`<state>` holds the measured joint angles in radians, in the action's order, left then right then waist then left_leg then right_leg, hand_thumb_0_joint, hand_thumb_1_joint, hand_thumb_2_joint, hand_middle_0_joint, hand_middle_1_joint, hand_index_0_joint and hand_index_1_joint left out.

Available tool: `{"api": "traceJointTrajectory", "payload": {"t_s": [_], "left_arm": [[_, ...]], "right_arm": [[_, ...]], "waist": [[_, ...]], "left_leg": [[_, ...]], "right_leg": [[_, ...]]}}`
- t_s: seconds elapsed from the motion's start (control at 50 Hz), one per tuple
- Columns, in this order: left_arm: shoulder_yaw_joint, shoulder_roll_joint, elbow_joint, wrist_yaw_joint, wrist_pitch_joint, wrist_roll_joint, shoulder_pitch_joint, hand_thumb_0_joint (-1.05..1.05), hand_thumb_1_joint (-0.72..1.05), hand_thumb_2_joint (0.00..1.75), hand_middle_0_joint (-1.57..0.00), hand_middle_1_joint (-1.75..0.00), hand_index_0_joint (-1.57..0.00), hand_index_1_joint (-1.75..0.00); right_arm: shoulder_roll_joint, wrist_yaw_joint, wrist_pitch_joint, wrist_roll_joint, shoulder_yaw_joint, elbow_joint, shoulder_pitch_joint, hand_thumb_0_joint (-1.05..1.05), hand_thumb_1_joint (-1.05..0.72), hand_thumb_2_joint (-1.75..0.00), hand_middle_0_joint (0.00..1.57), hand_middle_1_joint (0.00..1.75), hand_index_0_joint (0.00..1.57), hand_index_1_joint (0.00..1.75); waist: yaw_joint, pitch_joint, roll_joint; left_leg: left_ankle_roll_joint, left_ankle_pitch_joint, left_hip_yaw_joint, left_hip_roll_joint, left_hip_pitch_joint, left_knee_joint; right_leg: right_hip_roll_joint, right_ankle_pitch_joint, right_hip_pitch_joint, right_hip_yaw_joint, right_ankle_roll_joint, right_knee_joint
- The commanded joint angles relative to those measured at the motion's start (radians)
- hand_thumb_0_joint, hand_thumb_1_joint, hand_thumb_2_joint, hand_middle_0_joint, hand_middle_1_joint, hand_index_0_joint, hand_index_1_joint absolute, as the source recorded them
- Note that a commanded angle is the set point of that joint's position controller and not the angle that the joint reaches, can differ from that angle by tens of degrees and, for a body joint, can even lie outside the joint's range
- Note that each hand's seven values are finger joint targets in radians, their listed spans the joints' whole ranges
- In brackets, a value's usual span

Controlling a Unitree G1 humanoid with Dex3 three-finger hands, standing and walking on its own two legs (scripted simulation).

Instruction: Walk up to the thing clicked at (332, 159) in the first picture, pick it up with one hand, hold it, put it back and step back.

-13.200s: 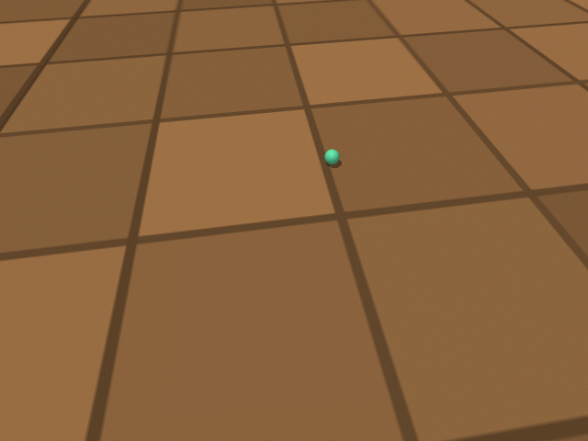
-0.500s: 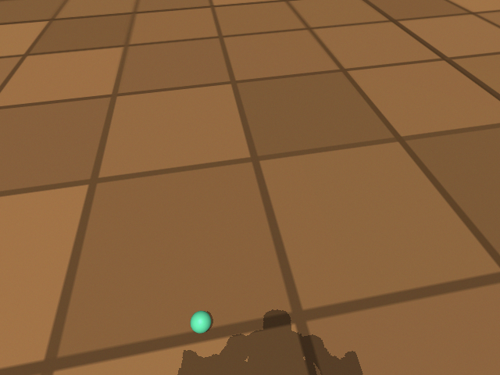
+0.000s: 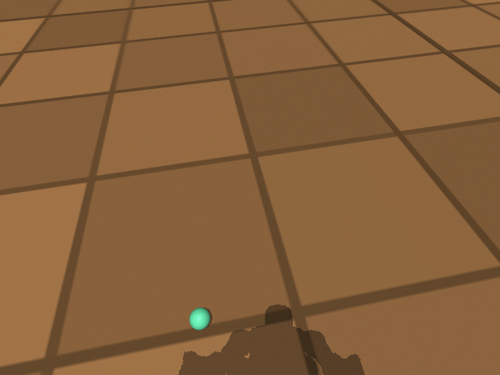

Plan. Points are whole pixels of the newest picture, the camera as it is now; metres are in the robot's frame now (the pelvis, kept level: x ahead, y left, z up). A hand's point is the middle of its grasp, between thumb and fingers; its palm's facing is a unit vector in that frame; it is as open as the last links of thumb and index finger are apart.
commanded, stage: stand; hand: left
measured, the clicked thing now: (199, 318) +0.44 +0.25 -0.74
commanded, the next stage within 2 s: walk up in 0.04 s
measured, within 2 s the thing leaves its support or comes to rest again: neither
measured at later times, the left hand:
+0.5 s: hand out of the picture +0.06 +0.32 -0.18, palm faces -0.04 -0.93 -0.35, open 7.4 cm
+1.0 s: hand out of the picture -0.06 +0.30 -0.16, palm faces -0.07 -0.91 -0.40, open 7.4 cm
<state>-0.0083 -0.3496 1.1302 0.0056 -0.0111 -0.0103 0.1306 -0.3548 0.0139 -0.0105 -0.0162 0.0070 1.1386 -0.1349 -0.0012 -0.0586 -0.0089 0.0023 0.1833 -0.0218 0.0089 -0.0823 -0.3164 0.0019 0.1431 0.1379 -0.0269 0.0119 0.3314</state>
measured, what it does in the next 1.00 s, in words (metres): walks backwards: left foot, then right foot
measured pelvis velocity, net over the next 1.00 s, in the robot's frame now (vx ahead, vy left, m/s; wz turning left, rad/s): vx -0.19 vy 0.04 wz -0.06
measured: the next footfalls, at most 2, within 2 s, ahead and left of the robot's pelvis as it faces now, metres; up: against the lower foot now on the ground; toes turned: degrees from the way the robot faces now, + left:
left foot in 0.34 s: -0.04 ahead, +0.16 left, +0.00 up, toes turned +0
right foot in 0.76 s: -0.11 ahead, -0.08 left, +0.00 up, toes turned -2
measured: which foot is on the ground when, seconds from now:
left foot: down 0.00-0.16, up 0.18-0.32, down 0.34-0.80, up 0.82-1.00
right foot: down 0.00-0.36, up 0.38-0.74, down 0.76-1.00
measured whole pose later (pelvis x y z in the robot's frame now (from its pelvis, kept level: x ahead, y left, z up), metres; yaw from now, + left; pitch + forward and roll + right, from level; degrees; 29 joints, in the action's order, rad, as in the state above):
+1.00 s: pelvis -0.19 +0.04 -0.02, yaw -4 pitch -1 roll +1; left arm 0.08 -0.36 0.78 0.00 0.07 -0.05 0.14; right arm -0.41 -0.03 0.03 0.00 -0.04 0.86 -0.13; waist -0.02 -0.16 0.01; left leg 0.01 0.53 -0.08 0.07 -0.38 -1.04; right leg 0.01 0.25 0.35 0.05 0.02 0.62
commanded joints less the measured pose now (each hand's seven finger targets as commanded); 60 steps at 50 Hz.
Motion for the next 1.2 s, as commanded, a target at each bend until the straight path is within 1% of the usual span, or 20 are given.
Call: {"api": "traceJointTrajectory", "payload": {"t_s": [0.0,0.08,0.18,0.26,0.3,0.34,0.38,0.46,0.54,0.66,0.74,0.76,0.78,0.8,0.88,0.98,1.04,1.08,1.12,1.18], "left_arm": [[0.036,-0.217,-0.055,-0.012,-0.026,0.002,-0.035,0.00,0.90,0.90,-0.20,-0.30,-0.20,-0.30],[0.106,-0.285,-0.119,-0.030,0.000,0.017,-0.029,0.00,0.90,0.90,-0.20,-0.30,-0.20,-0.30],[0.125,-0.298,-0.221,-0.036,0.022,-0.012,-0.120,0.00,0.90,0.90,-0.20,-0.30,-0.20,-0.30],[0.114,-0.272,-0.271,-0.036,0.035,-0.021,-0.140,0.00,0.90,0.90,-0.20,-0.30,-0.20,-0.30],[0.108,-0.261,-0.293,-0.031,0.052,-0.007,-0.148,0.00,0.90,0.90,-0.20,-0.30,-0.20,-0.30],[0.098,-0.191,-0.326,-0.034,0.064,0.008,-0.139,0.00,0.90,0.90,-0.20,-0.30,-0.20,-0.30],[0.104,-0.199,-0.317,-0.047,0.076,-0.006,-0.079,0.00,0.90,0.90,-0.20,-0.30,-0.20,-0.30],[0.120,-0.226,-0.297,-0.040,0.078,0.004,-0.028,0.00,0.90,0.90,-0.20,-0.30,-0.20,-0.30],[0.126,-0.210,-0.342,-0.035,0.065,-0.012,-0.049,0.00,0.90,0.90,-0.20,-0.30,-0.20,-0.30],[0.128,-0.200,-0.347,-0.026,0.054,-0.015,0.012,0.00,0.90,0.90,-0.20,-0.30,-0.20,-0.30],[0.146,-0.230,-0.314,-0.021,0.038,-0.034,0.095,0.00,0.90,0.90,-0.20,-0.30,-0.20,-0.30],[0.165,-0.292,-0.329,-0.019,0.037,-0.037,0.090,0.00,0.90,0.90,-0.20,-0.30,-0.20,-0.30],[0.173,-0.365,-0.358,-0.015,0.043,-0.024,0.014,0.00,0.90,0.90,-0.20,-0.30,-0.20,-0.30],[0.171,-0.368,-0.394,-0.015,0.038,-0.029,-0.024,0.00,0.90,0.90,-0.20,-0.30,-0.20,-0.30],[0.155,-0.253,-0.419,-0.026,0.046,-0.029,-0.068,0.00,0.90,0.90,-0.20,-0.30,-0.20,-0.30],[0.159,-0.236,-0.464,-0.028,0.067,-0.046,0.015,0.00,0.90,0.90,-0.20,-0.30,-0.20,-0.30],[0.152,-0.238,-0.483,-0.014,0.095,-0.023,0.011,0.00,0.90,0.90,-0.20,-0.30,-0.20,-0.30],[0.133,-0.162,-0.492,-0.008,0.106,-0.013,0.058,0.00,0.90,0.90,-0.20,-0.30,-0.20,-0.30],[0.161,-0.244,-0.504,-0.027,0.108,-0.034,-0.053,0.00,0.90,0.90,-0.20,-0.30,-0.20,-0.30],[0.176,-0.246,-0.450,-0.007,0.105,-0.018,0.054,0.00,0.90,0.90,-0.20,-0.30,-0.20,-0.30]], "right_arm": [[-0.209,-0.016,-0.014,0.007,-0.043,-0.061,0.028,0.00,-0.90,-0.90,0.20,0.30,0.20,0.30],[-0.224,-0.023,0.016,0.025,-0.065,-0.092,0.009,0.00,-0.90,-0.90,0.20,0.30,0.20,0.30],[-0.216,-0.023,0.053,0.009,-0.088,-0.133,-0.077,0.00,-0.90,-0.90,0.20,0.30,0.20,0.30],[-0.218,-0.022,0.044,0.012,-0.100,-0.171,-0.092,0.00,-0.90,-0.90,0.20,0.30,0.20,0.30],[-0.221,-0.027,0.032,-0.004,-0.104,-0.173,-0.113,0.00,-0.90,-0.90,0.20,0.30,0.20,0.30],[-0.329,-0.031,0.028,-0.030,-0.135,-0.198,-0.075,0.00,-0.90,-0.90,0.20,0.30,0.20,0.30],[-0.375,-0.035,0.027,-0.026,-0.141,-0.249,-0.034,0.00,-0.90,-0.90,0.20,0.30,0.20,0.30],[-0.283,-0.061,0.017,-0.023,-0.124,-0.289,0.056,0.00,-0.90,-0.90,0.20,0.30,0.20,0.30],[-0.267,-0.071,0.020,-0.005,-0.130,-0.286,-0.052,0.00,-0.90,-0.90,0.20,0.30,0.20,0.30],[-0.295,-0.064,0.026,-0.002,-0.135,-0.331,-0.021,0.00,-0.90,-0.90,0.20,0.30,0.20,0.30],[-0.262,-0.053,0.035,0.013,-0.120,-0.355,0.037,0.00,-0.90,-0.90,0.20,0.30,0.20,0.30],[-0.236,-0.051,0.035,0.020,-0.110,-0.370,0.049,0.00,-0.90,-0.90,0.20,0.30,0.20,0.30],[-0.210,-0.061,0.040,0.024,-0.111,-0.369,0.058,0.00,-0.90,-0.90,0.20,0.30,0.20,0.30],[-0.239,-0.066,0.046,0.028,-0.123,-0.354,0.029,0.00,-0.90,-0.90,0.20,0.30,0.20,0.30],[-0.216,-0.058,0.037,0.025,-0.101,-0.318,-0.031,0.00,-0.90,-0.90,0.20,0.30,0.20,0.30],[-0.204,-0.074,0.008,0.012,-0.092,-0.343,-0.076,0.00,-0.90,-0.90,0.20,0.30,0.20,0.30],[-0.202,-0.078,-0.006,-0.011,-0.110,-0.322,-0.134,0.00,-0.90,-0.90,0.20,0.30,0.20,0.30],[-0.319,-0.075,-0.006,-0.041,-0.147,-0.338,-0.099,0.00,-0.90,-0.90,0.20,0.30,0.20,0.30],[-0.450,-0.072,-0.008,-0.029,-0.175,-0.389,-0.033,0.00,-0.90,-0.90,0.20,0.30,0.20,0.30],[-0.305,-0.088,-0.017,-0.035,-0.135,-0.392,0.059,0.00,-0.90,-0.90,0.20,0.30,0.20,0.30]], "waist": [[-0.001,0.026,0.030],[0.000,0.054,0.071],[0.013,0.132,0.188],[0.018,0.158,0.165],[0.039,0.138,0.070],[0.025,0.107,-0.219],[0.030,0.116,-0.181],[-0.033,0.087,-0.104],[0.024,0.119,-0.098],[0.023,0.151,-0.143],[-0.019,0.179,-0.038],[-0.024,0.146,0.111],[-0.038,0.091,0.313],[-0.033,0.037,0.296],[0.002,0.033,0.158],[-0.036,0.136,0.218],[-0.004,0.155,0.174],[-0.026,0.136,-0.103],[0.047,0.069,-0.236],[-0.066,0.043,-0.073]], "left_leg": [[-0.028,-0.013,-0.103,-0.118,-0.068,0.066],[-0.027,-0.202,-0.046,-0.047,-0.097,-0.231],[-0.032,0.389,-0.052,-0.001,-0.181,-0.600],[-0.037,0.245,-0.025,-0.009,-0.180,-0.430],[-0.034,-0.083,-0.017,-0.040,-0.134,-0.143],[-0.131,-0.523,-0.339,-0.259,-0.020,-0.055],[-0.255,-0.602,-0.405,-0.392,-0.093,-0.074],[-0.205,-0.607,-0.216,-0.265,0.023,-0.176],[-0.209,-0.643,-0.222,-0.264,0.188,-0.230],[-0.217,-0.494,-0.183,-0.278,0.068,-0.248],[-0.116,-0.215,-0.119,-0.191,-0.165,-0.357],[-0.060,-0.025,-0.068,-0.085,-0.311,-0.460],[-0.015,0.390,0.018,0.071,-0.317,-0.689],[-0.007,0.508,-0.083,0.043,-0.256,-0.857],[0.005,0.356,-0.106,0.100,-0.340,-0.900],[0.020,0.342,-0.011,0.014,-0.377,-0.446],[0.012,0.001,0.073,0.029,-0.202,-0.020],[-0.080,-0.218,-0.310,-0.232,0.043,-0.002],[-0.320,-0.228,-0.606,-0.536,-0.276,0.028],[-0.221,-0.413,-0.212,-0.299,-0.147,-0.121]], "right_leg": [[0.128,0.051,-0.016,0.131,0.013,-0.088],[0.202,-0.406,0.016,0.184,0.107,0.026],[0.391,-0.417,0.091,0.303,0.271,0.054],[0.283,-0.383,0.072,0.212,0.183,0.186],[0.187,-0.259,0.084,0.148,0.099,0.301],[-0.084,0.303,0.336,0.078,0.025,0.580],[-0.112,0.519,0.342,0.191,0.007,0.788],[-0.098,0.354,0.444,0.233,0.003,0.914],[-0.079,0.353,0.442,0.191,-0.039,0.726],[-0.021,0.313,0.229,0.081,-0.020,0.393],[0.031,-0.093,-0.029,0.127,0.034,0.117],[0.157,-0.174,-0.034,0.318,0.110,0.113],[0.357,-0.265,0.130,0.514,0.291,0.035],[0.413,-0.289,0.285,0.580,0.329,0.011],[0.199,-0.339,0.163,0.254,0.204,0.115],[0.183,-0.434,-0.134,0.227,0.190,0.240],[0.126,-0.351,-0.080,0.169,0.133,0.410],[-0.027,0.194,0.348,0.126,0.036,0.586],[-0.058,0.510,0.308,0.255,-0.001,0.913],[-0.090,0.365,0.399,0.290,-0.005,1.029]]}}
